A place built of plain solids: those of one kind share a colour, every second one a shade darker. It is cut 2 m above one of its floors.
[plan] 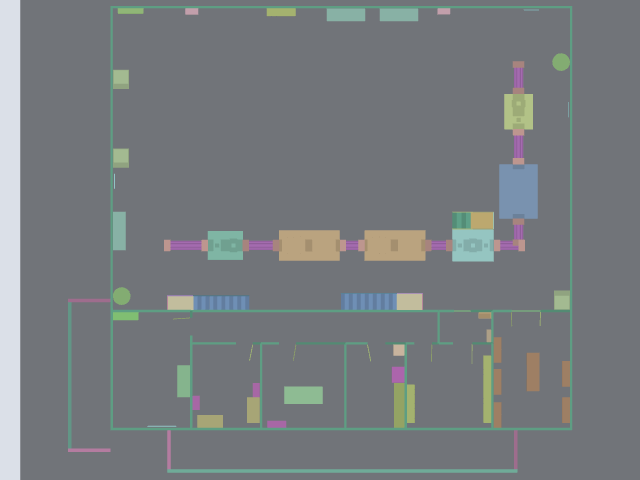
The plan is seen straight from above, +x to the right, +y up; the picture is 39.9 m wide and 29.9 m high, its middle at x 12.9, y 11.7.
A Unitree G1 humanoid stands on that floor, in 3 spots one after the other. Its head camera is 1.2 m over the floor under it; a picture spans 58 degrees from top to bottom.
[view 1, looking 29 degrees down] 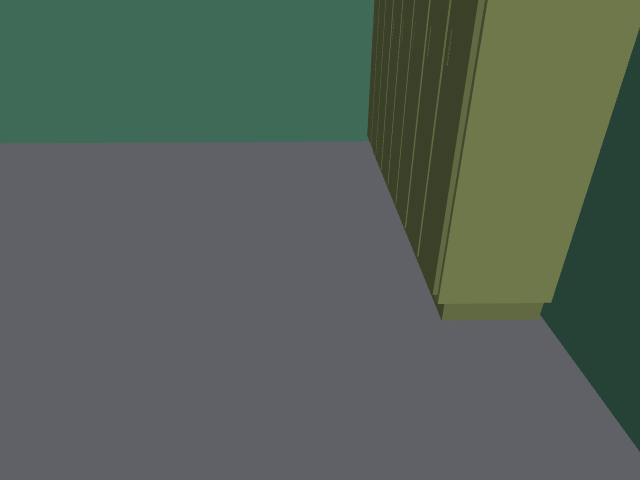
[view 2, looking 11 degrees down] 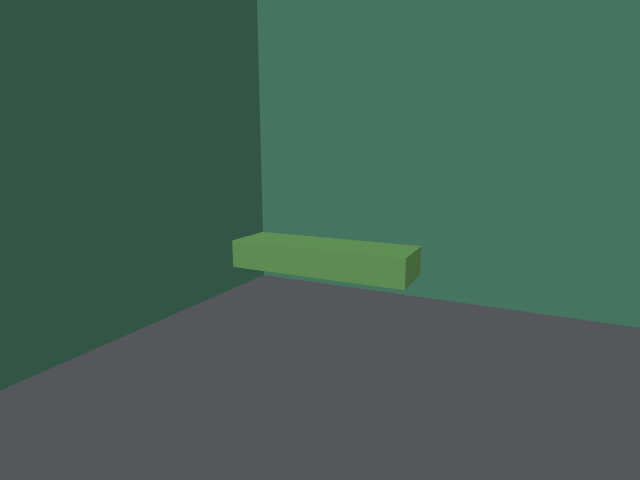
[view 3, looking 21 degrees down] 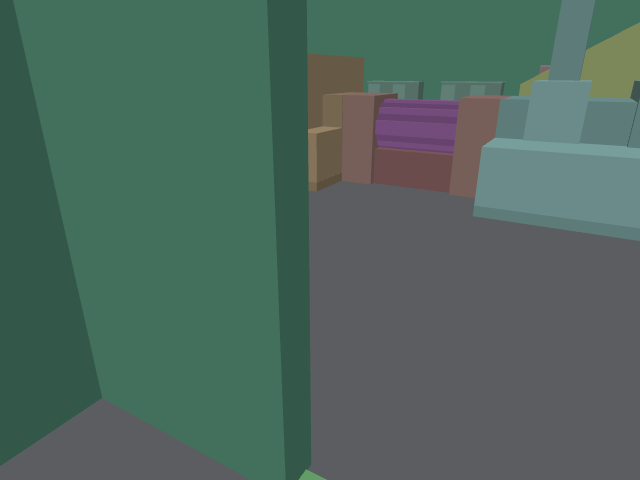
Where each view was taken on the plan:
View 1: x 19.30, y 4.12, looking -91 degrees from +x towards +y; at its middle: ground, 2.48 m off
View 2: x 2.40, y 3.60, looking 116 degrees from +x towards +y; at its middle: bench_upholstered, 3.93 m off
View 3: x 21.80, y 6.45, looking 120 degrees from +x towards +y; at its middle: ground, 3.35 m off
